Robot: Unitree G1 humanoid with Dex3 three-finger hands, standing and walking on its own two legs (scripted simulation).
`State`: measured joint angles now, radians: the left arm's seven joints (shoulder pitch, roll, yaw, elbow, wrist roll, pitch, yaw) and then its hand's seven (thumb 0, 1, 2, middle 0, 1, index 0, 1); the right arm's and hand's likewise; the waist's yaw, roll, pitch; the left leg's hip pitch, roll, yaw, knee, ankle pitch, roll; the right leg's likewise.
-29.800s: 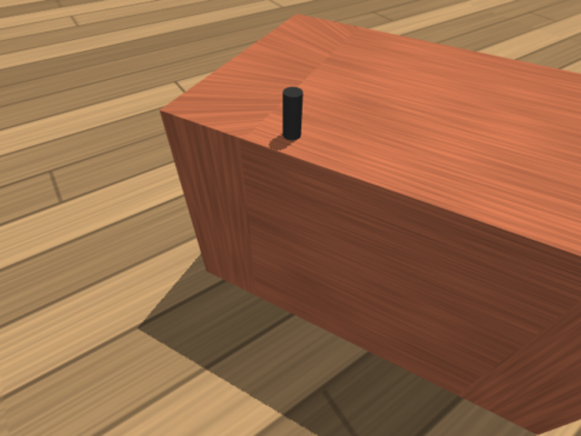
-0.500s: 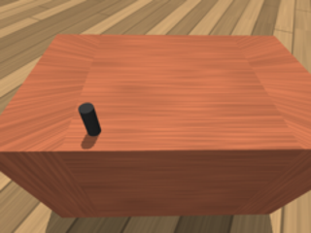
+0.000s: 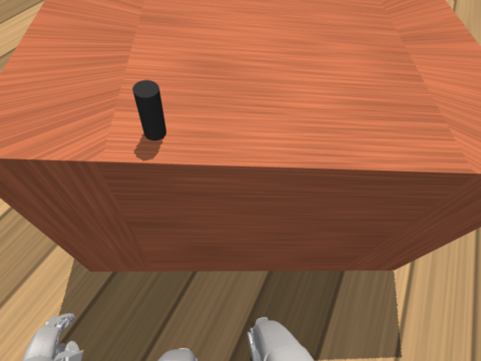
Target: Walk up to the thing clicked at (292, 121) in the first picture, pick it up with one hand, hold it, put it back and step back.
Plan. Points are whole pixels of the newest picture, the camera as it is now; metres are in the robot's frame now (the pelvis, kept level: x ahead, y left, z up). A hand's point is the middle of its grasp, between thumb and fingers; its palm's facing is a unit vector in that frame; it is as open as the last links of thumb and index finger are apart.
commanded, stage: step back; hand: left
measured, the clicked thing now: (151, 112) +0.53 +0.16 +0.05
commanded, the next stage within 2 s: none
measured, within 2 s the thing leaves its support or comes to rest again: neither
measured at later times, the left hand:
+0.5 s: hand out of the picture +0.04 +0.24 -0.13, palm faces -0.08 -0.91 -0.41, open 7.4 cm
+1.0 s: hand out of the picture -0.13 +0.24 -0.15, palm faces -0.10 -0.91 -0.41, open 7.4 cm
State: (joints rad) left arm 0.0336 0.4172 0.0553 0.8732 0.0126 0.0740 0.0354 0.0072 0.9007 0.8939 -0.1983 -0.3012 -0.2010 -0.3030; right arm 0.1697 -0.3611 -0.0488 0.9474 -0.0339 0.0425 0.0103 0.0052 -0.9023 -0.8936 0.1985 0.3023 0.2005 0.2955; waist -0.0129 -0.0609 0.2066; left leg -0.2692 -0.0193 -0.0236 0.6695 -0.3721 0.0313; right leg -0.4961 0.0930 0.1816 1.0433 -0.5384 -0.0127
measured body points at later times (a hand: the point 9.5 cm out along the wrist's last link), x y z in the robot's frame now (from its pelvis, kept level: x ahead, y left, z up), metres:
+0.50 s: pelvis -0.09 -0.01 +0.01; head -0.03 -0.03 +0.45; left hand +0.04 +0.29 -0.10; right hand -0.01 -0.33 -0.12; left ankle -0.12 +0.13 -0.65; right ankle -0.08 -0.12 -0.72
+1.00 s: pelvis -0.23 -0.03 -0.01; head -0.17 -0.03 +0.43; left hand -0.12 +0.29 -0.12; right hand -0.13 -0.36 -0.11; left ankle -0.14 +0.12 -0.72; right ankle -0.26 -0.16 -0.73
